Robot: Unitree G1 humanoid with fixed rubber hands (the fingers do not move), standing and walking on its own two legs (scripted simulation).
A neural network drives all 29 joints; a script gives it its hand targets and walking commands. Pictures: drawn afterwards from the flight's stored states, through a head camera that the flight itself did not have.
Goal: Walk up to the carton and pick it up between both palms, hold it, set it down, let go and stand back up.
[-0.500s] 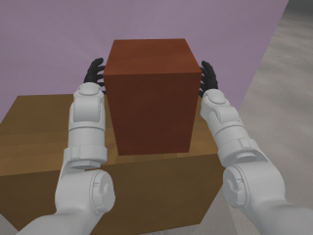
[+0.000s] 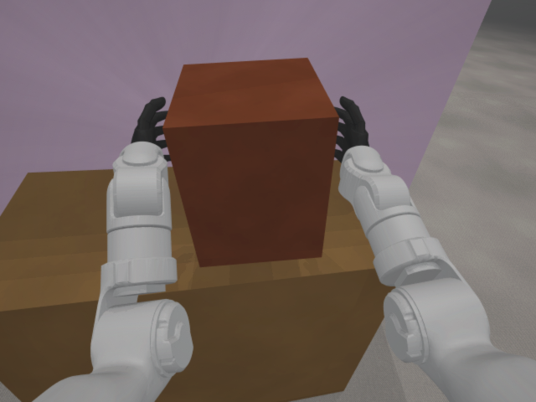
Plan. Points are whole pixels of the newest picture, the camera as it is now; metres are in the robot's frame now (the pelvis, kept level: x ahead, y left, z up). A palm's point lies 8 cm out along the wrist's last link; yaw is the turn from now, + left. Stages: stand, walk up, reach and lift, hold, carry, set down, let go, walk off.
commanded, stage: reach and lift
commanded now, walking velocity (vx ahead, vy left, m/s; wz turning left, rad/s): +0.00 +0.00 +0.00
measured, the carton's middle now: (253, 162) +0.43 +0.00 +0.19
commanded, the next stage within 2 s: hold in 0.28 s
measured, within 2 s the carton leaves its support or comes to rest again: neither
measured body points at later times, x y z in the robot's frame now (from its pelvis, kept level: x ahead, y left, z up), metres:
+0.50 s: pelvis +0.00 -0.01 +0.00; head -0.08 +0.02 +0.44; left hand +0.39 +0.15 +0.26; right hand +0.39 -0.14 +0.27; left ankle +0.05 +0.11 -0.75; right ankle +0.00 -0.09 -0.75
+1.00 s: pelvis +0.01 -0.01 +0.00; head -0.08 +0.02 +0.44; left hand +0.38 +0.15 +0.27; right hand +0.38 -0.15 +0.28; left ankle +0.05 +0.11 -0.75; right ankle +0.00 -0.09 -0.75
